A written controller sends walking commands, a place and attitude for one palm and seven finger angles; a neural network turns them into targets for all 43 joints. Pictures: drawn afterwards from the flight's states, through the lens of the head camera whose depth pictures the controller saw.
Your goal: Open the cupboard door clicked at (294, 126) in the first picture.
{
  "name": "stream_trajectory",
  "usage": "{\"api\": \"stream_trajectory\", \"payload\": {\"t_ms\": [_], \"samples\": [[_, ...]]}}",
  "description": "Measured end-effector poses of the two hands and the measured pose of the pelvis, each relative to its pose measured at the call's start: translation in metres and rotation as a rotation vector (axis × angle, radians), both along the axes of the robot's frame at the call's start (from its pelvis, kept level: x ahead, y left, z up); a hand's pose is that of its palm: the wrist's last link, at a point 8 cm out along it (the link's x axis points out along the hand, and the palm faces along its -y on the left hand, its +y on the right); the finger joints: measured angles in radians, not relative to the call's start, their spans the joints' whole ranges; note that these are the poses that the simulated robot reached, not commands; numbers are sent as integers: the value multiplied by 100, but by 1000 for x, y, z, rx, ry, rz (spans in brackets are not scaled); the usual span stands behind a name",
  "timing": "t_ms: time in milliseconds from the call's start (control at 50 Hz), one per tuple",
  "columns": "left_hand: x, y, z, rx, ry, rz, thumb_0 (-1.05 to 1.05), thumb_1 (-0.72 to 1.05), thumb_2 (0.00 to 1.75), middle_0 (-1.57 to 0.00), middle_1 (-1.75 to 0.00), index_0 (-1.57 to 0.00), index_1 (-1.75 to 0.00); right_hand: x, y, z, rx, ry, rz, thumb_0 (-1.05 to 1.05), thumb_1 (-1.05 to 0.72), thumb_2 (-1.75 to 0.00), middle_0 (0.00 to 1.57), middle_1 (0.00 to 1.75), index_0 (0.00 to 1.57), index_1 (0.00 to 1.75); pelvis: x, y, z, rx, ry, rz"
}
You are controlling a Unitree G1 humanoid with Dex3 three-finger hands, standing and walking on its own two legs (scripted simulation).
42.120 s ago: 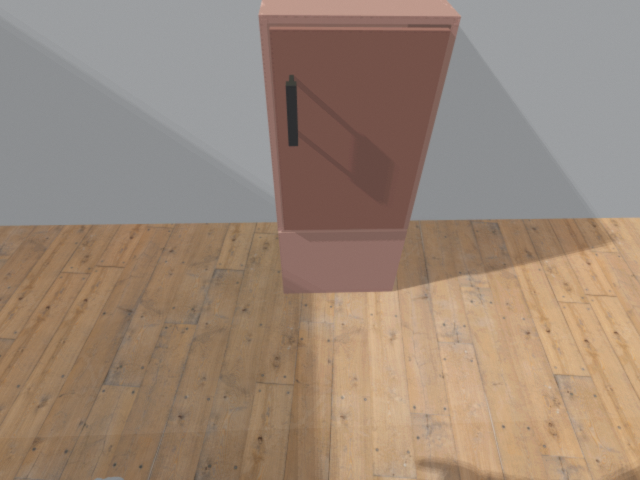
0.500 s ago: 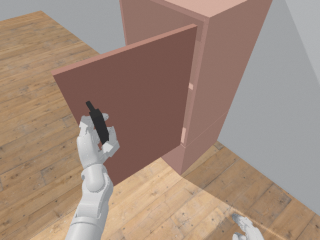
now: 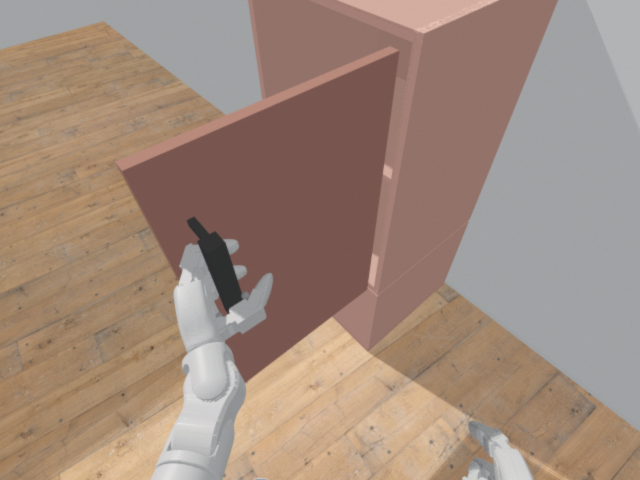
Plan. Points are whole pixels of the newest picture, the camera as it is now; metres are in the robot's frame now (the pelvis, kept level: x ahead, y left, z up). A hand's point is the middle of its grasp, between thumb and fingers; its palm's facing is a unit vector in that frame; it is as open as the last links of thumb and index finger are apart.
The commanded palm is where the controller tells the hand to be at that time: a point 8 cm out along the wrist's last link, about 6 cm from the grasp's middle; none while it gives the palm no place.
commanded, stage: open thumb and fingers to let go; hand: left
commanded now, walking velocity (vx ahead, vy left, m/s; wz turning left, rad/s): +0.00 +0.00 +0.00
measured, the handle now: (216, 270) +0.36 +0.15 +0.07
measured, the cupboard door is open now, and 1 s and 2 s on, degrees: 89 91 90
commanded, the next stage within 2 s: slide the hand sideways off the handle in 0.50 s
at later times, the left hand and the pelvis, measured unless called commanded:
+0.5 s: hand (245, 301) +0.32 +0.11 +0.07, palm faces +0.34 -0.94 +0.03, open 15.1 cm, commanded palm +0.28 +0.16 +0.06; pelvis -0.01 +0.02 +0.00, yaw -1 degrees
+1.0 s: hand (236, 328) +0.28 +0.12 +0.06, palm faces -0.09 -1.00 +0.02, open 16.3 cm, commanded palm +0.25 +0.18 +0.06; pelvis -0.02 +0.04 +0.00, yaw -1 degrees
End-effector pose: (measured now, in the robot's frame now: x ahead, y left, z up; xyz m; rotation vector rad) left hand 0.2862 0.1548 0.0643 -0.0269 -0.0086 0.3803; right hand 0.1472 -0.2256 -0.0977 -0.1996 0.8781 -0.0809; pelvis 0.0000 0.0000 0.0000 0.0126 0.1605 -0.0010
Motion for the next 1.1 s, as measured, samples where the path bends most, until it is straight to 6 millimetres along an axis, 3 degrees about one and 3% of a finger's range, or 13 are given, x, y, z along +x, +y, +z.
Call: {"api": "stream_trajectory", "payload": {"t_ms": [180,320,480,640,740,820,980,1100], "samples": [[-5,5,-1,2,-10,-6,0,-23,42,-32,-123,-32,-123,-2,9,0,-3,3,5,1,-91,-90,20,30,20,30,-1,9,-2,-9,-3,0],[-5,5,-1,-4,-12,-18,-1,-43,34,-28,-106,-28,-106,-7,17,-1,-5,10,-2,1,-91,-90,20,30,20,30,-4,17,-3,-14,-3,-5],[-6,-1,0,-1,-9,-32,-1,-49,31,-24,-74,-25,-73,-12,26,0,-1,6,-2,1,-91,-90,20,30,20,30,-8,23,-4,-20,-7,-8],[-8,2,0,26,-8,-55,-1,-50,30,-32,-62,-33,-58,-15,32,0,0,2,4,1,-91,-90,20,30,20,30,-13,27,-4,-25,-13,-4],[-14,16,-1,121,-26,-357,-1,-50,30,-26,-48,-21,-46,-22,30,2,-3,-13,-10,1,-91,-90,20,30,20,30,-17,28,-5,-28,-21,4],[-16,19,0,63,-17,-507,-1,-51,30,-21,-40,-15,-38,-27,27,4,-8,-36,-27,1,-91,-90,20,30,20,30,-20,33,-4,-35,-34,7],[-20,16,-1,10,-23,-471,-1,-51,30,-14,-32,-16,-33,-28,30,11,5,-77,-24,1,-91,-90,20,30,20,30,-20,36,-3,-25,-30,-13],[-32,27,-4,27,-18,-467,-1,-50,30,-15,-31,-15,-31,-22,32,14,14,-96,-26,1,-91,-90,20,30,20,30,-17,34,-4,-24,-29,-23]]}}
